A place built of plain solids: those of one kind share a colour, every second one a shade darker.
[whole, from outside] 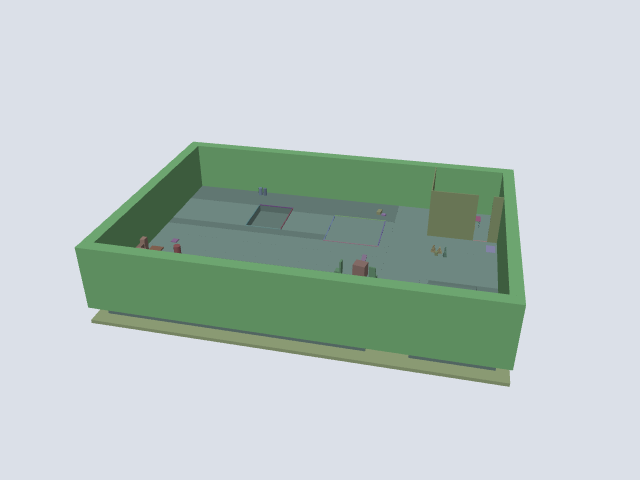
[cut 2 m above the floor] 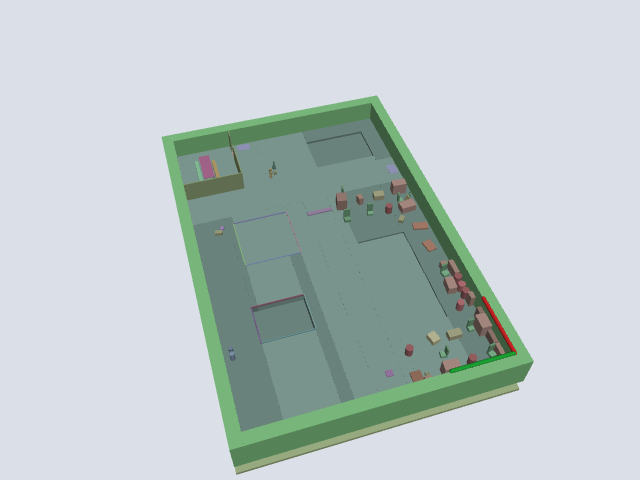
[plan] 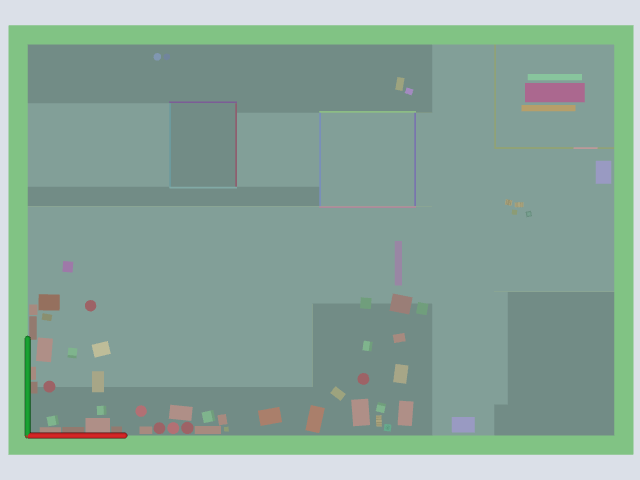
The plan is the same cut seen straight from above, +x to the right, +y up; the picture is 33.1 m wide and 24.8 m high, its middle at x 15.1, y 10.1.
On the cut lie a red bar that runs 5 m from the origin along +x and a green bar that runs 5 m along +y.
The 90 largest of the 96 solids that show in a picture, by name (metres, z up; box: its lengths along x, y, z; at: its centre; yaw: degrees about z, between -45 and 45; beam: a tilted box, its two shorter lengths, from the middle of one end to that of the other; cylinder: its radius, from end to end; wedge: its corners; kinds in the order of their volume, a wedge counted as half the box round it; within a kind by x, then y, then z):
{
 "floor_1": {"box": [5.4, 4.32, 2.1], "at": [2.7, 4.66, -1.05]},
 "floor_2": {"box": [7.4, 4.32, 2.1], "at": [3.7, 15.01, -1.05]},
 "floor_3": {"box": [15.15, 1.0, 2.1], "at": [7.58, 12.35, -1.05]},
 "floor_4": {"box": [3.32, 4.32, 1.48], "at": [9.06, 15.01, -1.36]},
 "floor_5": {"box": [9.32, 4.32, 1.94], "at": [10.06, 4.66, -1.13]},
 "floor_6": {"box": [20.9, 2.5, 2.1], "at": [10.45, 1.25, -1.05]},
 "floor_7": {"box": [20.9, 0.93, 2.1], "at": [10.45, 7.29, -1.05]},
 "floor_8": {"box": [20.9, 2.3, 1.0], "at": [10.45, 8.9, -0.5]},
 "floor_9": {"box": [20.9, 1.8, 2.1], "at": [10.45, 10.95, -1.05]},
 "floor_10": {"box": [20.9, 3.03, 2.1], "at": [10.45, 18.68, -1.05]},
 "floor_11": {"box": [4.43, 3.82, 2.1], "at": [12.94, 14.76, -1.05]},
 "floor_12": {"box": [10.18, 0.5, 2.1], "at": [15.81, 16.92, -1.05]},
 "floor_13": {"box": [4.82, 4.82, 2.1], "at": [17.56, 14.26, -1.05]},
 "floor_14": {"box": [6.18, 4.32, 2.1], "at": [17.81, 4.66, -1.05]},
 "floor_15": {"box": [0.93, 4.82, 2.1], "at": [20.43, 14.26, -1.05]},
 "floor_16": {"box": [3.2, 20.2, 1.0], "at": [22.5, 10.1, -0.5]},
 "floor_17": {"box": [0.7, 5.82, 2.1], "at": [24.45, 4.51, -1.05]},
 "floor_18": {"box": [3.82, 5.82, 1.87], "at": [26.71, 4.51, -1.17]},
 "floor_19": {"box": [6.2, 1.6, 2.1], "at": [27.2, 0.8, -1.05]},
 "floor_20": {"box": [6.2, 4.98, 2.1], "at": [27.2, 9.91, -1.05]},
 "floor_21": {"box": [6.2, 2.4, 1.0], "at": [27.2, 13.6, -0.5]},
 "floor_22": {"box": [6.2, 5.4, 1.0], "at": [27.2, 17.5, -0.5]},
 "floor_23": {"box": [1.68, 5.82, 2.1], "at": [29.46, 4.51, -1.05]},
 "wall_1": {"box": [1.0, 20.2, 5.5], "at": [-0.5, 10.1, 1.75]},
 "wall_2": {"box": [32.3, 1.0, 5.5], "at": [15.15, -0.5, 1.75]},
 "wall_3": {"box": [32.3, 1.0, 5.5], "at": [15.15, 20.7, 1.75]},
 "wall_4": {"box": [1.0, 20.2, 5.5], "at": [30.8, 10.1, 1.75]},
 "floor_base_1": {"box": [32.3, 22.2, 0.3], "at": [15.15, 10.1, -2.35]},
 "pallet_load_1": {"box": [0.78, 1.22, 1.24], "at": [0.86, 4.43, 0.62], "yaw": -4.7},
 "pallet_load_2": {"box": [1.27, 0.83, 1.23], "at": [3.61, 0.48, 0.61]},
 "pallet_load_3": {"box": [1.17, 0.73, 0.78], "at": [7.91, 1.17, 0.39], "yaw": -5.9},
 "pallet_load_4": {"box": [0.88, 1.37, 0.69], "at": [17.2, 1.19, 0.34], "yaw": 4.2},
 "pallet_load_5": {"box": [1.04, 0.9, 1.21], "at": [19.29, 6.79, 0.6], "yaw": -11.2},
 "pallet_load_6": {"box": [0.74, 1.27, 1.19], "at": [19.52, 1.14, 0.59], "yaw": -4.0},
 "part_1": {"box": [0.1, 5.3, 4.55], "at": [24.15, 17.55, 2.23]},
 "part_2": {"box": [4.09, 0.1, 4.55], "at": [26.14, 14.85, 2.23]},
 "part_3": {"box": [0.86, 0.1, 4.55], "at": [29.87, 14.85, 2.23]},
 "crate_stack_1": {"box": [0.36, 0.67, 1.29], "at": [0.25, 3.21, 0.65]},
 "crate_stack_2": {"box": [0.4, 1.21, 0.96], "at": [0.27, 5.55, 0.48]},
 "crate_stack_3": {"box": [0.44, 0.61, 1.25], "at": [0.29, 2.48, 0.62]},
 "crate_stack_4": {"box": [0.44, 0.55, 1.29], "at": [0.29, 6.5, 0.65]},
 "crate_stack_5": {"box": [1.1, 0.36, 0.85], "at": [1.17, 0.25, 0.42]},
 "crate_stack_6": {"box": [1.14, 0.37, 0.84], "at": [2.35, 0.26, 0.42]},
 "crate_stack_7": {"box": [0.57, 0.39, 1.18], "at": [4.59, 0.27, 0.59]},
 "crate_stack_8": {"box": [0.66, 0.4, 1.15], "at": [6.11, 0.27, 0.57]},
 "crate_stack_9": {"box": [1.36, 0.42, 0.9], "at": [9.31, 0.28, 0.45]},
 "crate_stack_10": {"box": [0.44, 0.53, 0.63], "at": [10.06, 0.82, 0.32], "yaw": 9.1},
 "crate_stack_11": {"box": [0.61, 0.43, 0.8], "at": [19.19, 5.04, 0.4], "yaw": 9.7},
 "barrel_1": {"cylinder": 0.31, "from": [1.12, 2.53, 0.0], "to": [1.12, 2.53, 0.84]},
 "barrel_2": {"cylinder": 0.29, "from": [3.25, 6.7, 0.0], "to": [3.25, 6.7, 0.81]},
 "barrel_3": {"cylinder": 0.29, "from": [5.86, 1.26, 0.0], "to": [5.86, 1.26, 0.87]},
 "barrel_4": {"cylinder": 0.3, "from": [6.8, 0.38, 0.0], "to": [6.8, 0.38, 0.87]},
 "barrel_5": {"cylinder": 0.31, "from": [7.52, 0.38, 0.0], "to": [7.52, 0.38, 0.81]},
 "barrel_6": {"cylinder": 0.32, "from": [8.25, 0.39, 0.0], "to": [8.25, 0.39, 0.95]},
 "barrel_7": {"cylinder": 0.3, "from": [17.34, 2.92, 0.0], "to": [17.34, 2.92, 0.84]},
 "hand_truck_1": {"box": [0.57, 0.49, 0.3], "at": [1.3, 0.76, 0.15], "yaw": 10.9},
 "hand_truck_2": {"box": [0.14, 0.49, 0.92], "at": [1.51, 0.81, 0.76], "yaw": 10.9},
 "hand_truck_3": {"box": [0.47, 0.52, 0.28], "at": [2.31, 4.26, 0.14], "yaw": -6.5},
 "hand_truck_4": {"box": [0.49, 0.47, 0.29], "at": [3.82, 1.3, 0.14], "yaw": 2.5},
 "hand_truck_5": {"box": [0.14, 0.47, 0.84], "at": [3.99, 1.3, 0.71], "yaw": 2.5},
 "hand_truck_6": {"box": [0.62, 0.57, 0.28], "at": [9.34, 0.98, 0.14], "yaw": 12.4},
 "hand_truck_7": {"box": [0.14, 0.57, 0.78], "at": [9.58, 1.03, 0.67], "yaw": 12.4},
 "hand_truck_8": {"box": [0.56, 0.57, 0.3], "at": [17.47, 6.83, 0.15], "yaw": -4.2},
 "hand_truck_9": {"box": [0.47, 0.5, 0.3], "at": [17.56, 4.62, 0.15], "yaw": -8.1},
 "hand_truck_10": {"box": [0.14, 0.57, 0.92], "at": [17.68, 6.82, 0.76], "yaw": -4.2},
 "hand_truck_11": {"box": [0.14, 0.5, 0.91], "at": [17.72, 4.6, 0.76], "yaw": -8.1},
 "hand_truck_12": {"box": [0.44, 0.49, 0.27], "at": [18.25, 1.44, 0.14], "yaw": -13.2},
 "hand_truck_13": {"box": [0.55, 0.14, 0.96], "at": [20.34, 6.33, 0.78], "yaw": -10.4},
 "hand_truck_14": {"box": [0.55, 0.6, 0.3], "at": [20.38, 6.55, 0.15], "yaw": -10.4},
 "sack_pile_1": {"box": [0.63, 1.08, 0.53], "at": [3.63, 2.78, 0.27], "yaw": -0.1},
 "sack_pile_2": {"box": [0.86, 0.68, 0.47], "at": [3.8, 4.45, 0.23], "yaw": 13.3},
 "sack_pile_3": {"box": [0.68, 0.95, 0.56], "at": [19.28, 3.19, 0.28], "yaw": -7.5},
 "pallet_1": {"box": [1.09, 0.83, 0.18], "at": [1.1, 6.88, 0.04], "yaw": -0.3},
 "pallet_2": {"box": [1.13, 0.8, 0.19], "at": [12.52, 0.98, 0.04], "yaw": 10.1},
 "pallet_3": {"box": [0.74, 1.33, 0.16], "at": [14.85, 0.85, 0.08], "yaw": -12.4},
 "bencha_1": {"box": [2.8, 0.33, 0.45], "at": [26.91, 16.91, 0.23]},
 "benchb_1": {"box": [2.8, 0.33, 0.45], "at": [27.23, 18.52, 0.23]},
 "crate_1": {"box": [0.68, 0.45, 0.31], "at": [16.03, 2.17, 0.15], "yaw": -37.1},
 "crate_2": {"box": [0.38, 0.67, 0.29], "at": [19.23, 18.16, 0.14], "yaw": -10.2},
 "top_1": {"box": [3.1, 1.0, 0.044], "at": [27.23, 17.71, 0.74]},
 "low_beam_1": {"box": [0.38, 2.3, 0.15], "at": [19.15, 8.9, 0.03]},
 "low_mat_1": {"box": [1.2, 0.8, 0.06], "at": [22.5, 0.55, -0.02]},
 "low_mat_2": {"box": [0.8, 1.2, 0.06], "at": [29.75, 13.6, -0.02]},
 "bin_1": {"cylinder": 0.2, "from": [6.7, 19.56, 0.0], "to": [6.7, 19.56, 0.76]},
 "low_kerb91E_1": {"box": [0.09, 4.32, 0.14], "at": [10.77, 15.01, 0.02]},
 "low_kerb91W_1": {"box": [0.09, 4.32, 0.14], "at": [7.36, 15.01, 0.02]},
 "low_kerb91N_1": {"box": [3.5, 0.09, 0.14], "at": [9.06, 17.21, 0.02]},
 "low_kerb91S_1": {"box": [3.5, 0.09, 0.14], "at": [9.06, 12.8, 0.02]},
 "low_kerb90N_1": {"box": [5.01, 0.1, 0.09], "at": [17.56, 16.72, -0.01]},
 "low_kerb90S_1": {"box": [5.01, 0.1, 0.09], "at": [17.56, 11.8, -0.01]}
}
